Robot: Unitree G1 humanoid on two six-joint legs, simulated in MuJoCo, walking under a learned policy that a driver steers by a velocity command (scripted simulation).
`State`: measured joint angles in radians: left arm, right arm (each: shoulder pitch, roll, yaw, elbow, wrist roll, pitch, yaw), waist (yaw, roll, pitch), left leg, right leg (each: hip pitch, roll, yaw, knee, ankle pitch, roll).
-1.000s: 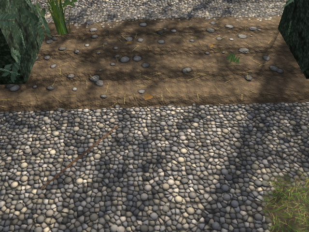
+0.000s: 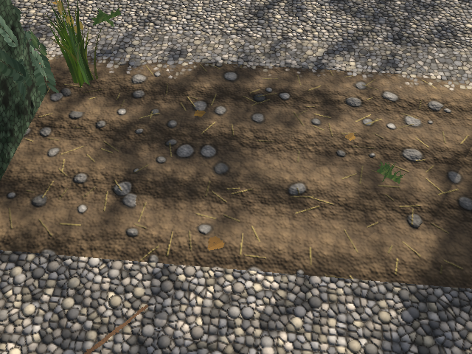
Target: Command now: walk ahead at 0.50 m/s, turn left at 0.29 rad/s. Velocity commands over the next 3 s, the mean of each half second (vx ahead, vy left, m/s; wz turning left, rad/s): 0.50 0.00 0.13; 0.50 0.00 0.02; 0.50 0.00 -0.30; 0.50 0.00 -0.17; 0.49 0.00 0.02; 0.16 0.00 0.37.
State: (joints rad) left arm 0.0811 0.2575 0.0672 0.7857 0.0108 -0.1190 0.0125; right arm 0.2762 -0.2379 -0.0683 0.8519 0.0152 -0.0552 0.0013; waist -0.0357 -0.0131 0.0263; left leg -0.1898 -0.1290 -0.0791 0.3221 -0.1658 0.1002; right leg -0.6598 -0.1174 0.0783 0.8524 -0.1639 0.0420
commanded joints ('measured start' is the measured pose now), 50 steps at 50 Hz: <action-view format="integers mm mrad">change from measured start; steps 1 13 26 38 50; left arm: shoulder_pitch -72 331 219 261 93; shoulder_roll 32 180 155 139 84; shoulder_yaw -4 43 20 4 2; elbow -61 21 53 84 14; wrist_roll -3 -28 -24 -10 -10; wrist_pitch -4 -7 13 52 45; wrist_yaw -5 -36 -16 0 -6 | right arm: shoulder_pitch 16 146 -198 111 -26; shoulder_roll -162 -133 -64 -251 -161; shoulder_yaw -38 -9 -1 -60 -23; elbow -56 -50 -142 -91 -51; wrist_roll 6 21 -9 -18 -13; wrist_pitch -15 -30 -21 -42 -48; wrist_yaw -10 -4 -2 16 10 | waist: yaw -26 130 81 -108 38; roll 75 -206 -54 44 66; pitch -41 -321 -20 -302 -21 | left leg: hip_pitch -116 -574 -469 323 19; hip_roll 198 90 233 325 341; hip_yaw -94 -90 45 -96 -83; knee -108 962 384 183 -201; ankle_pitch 232 -396 198 190 185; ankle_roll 139 -48 -101 88 147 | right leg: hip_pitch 174 1002 534 423 -31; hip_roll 63 -265 -58 0 -36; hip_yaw -78 658 42 -69 -22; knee -213 -541 -713 3 56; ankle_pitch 254 -305 233 352 73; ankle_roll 8 -335 -242 -126 -29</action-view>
